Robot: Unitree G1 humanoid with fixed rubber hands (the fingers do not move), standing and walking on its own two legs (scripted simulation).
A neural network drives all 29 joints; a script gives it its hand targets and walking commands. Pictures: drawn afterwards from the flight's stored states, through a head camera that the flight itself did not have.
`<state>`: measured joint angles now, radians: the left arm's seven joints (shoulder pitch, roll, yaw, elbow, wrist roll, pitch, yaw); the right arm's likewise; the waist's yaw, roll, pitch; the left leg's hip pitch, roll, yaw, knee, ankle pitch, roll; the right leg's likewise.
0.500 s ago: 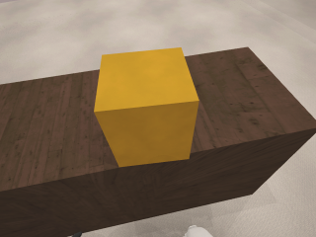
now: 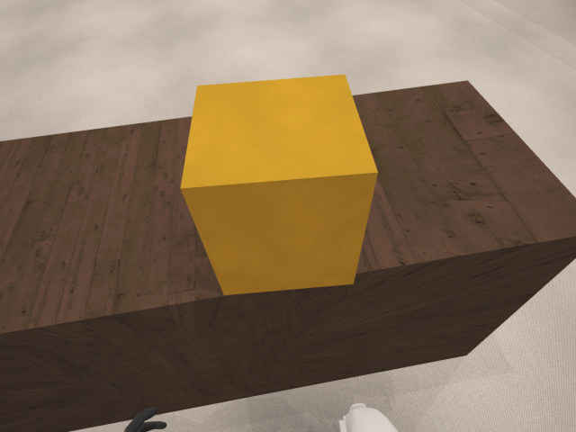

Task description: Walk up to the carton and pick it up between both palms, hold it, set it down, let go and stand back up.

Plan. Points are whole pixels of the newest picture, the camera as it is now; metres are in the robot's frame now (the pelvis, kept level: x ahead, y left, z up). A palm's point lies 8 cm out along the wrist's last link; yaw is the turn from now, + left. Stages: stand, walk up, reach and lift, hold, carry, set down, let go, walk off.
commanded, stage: reach and lift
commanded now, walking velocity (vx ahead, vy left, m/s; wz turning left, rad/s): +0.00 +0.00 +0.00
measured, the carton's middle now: (280, 191) +0.44 +0.02 +0.08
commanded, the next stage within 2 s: none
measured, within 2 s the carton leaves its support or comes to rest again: neither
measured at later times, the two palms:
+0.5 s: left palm out of the picture +0.12 +0.23 -0.05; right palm out of the picture +0.12 -0.24 -0.09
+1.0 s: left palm (117, 420) +0.16 +0.23 -0.01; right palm (482, 399) +0.17 -0.22 -0.01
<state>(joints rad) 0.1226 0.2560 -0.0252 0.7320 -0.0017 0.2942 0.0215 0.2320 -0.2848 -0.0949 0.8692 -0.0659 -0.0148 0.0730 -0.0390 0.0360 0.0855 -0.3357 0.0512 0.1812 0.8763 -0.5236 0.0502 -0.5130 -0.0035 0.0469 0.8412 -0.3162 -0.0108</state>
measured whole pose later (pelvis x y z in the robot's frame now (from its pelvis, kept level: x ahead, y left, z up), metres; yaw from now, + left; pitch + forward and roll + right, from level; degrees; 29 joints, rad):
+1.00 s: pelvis +0.03 -0.03 +0.04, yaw +5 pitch -7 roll -1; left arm 0.27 0.29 0.01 0.38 -0.11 0.02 -0.05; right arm 0.41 -0.08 0.00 0.38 0.07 -0.14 -0.08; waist 0.01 -0.02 0.13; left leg 0.01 0.05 0.09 0.44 -0.32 -0.01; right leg -0.12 0.01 -0.03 0.44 -0.19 -0.01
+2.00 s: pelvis +0.02 +0.00 +0.05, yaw +7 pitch -5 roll -1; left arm 0.09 0.29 -0.04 0.10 -0.28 0.19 0.02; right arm 0.19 -0.17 -0.08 0.02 0.21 0.15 -0.09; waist 0.01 0.02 0.06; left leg -0.03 0.00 0.07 0.41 -0.29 0.04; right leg -0.12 -0.01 0.03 0.34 -0.13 0.03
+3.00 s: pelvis +0.02 -0.02 +0.05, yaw +9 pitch +2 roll -1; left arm -0.59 0.41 0.06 0.40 -0.30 0.49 -0.02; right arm -0.46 -0.27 -0.09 0.29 0.32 0.37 -0.14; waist -0.08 0.00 0.01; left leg -0.20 0.00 0.02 0.42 -0.26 0.02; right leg -0.27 0.00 0.00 0.32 -0.09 0.02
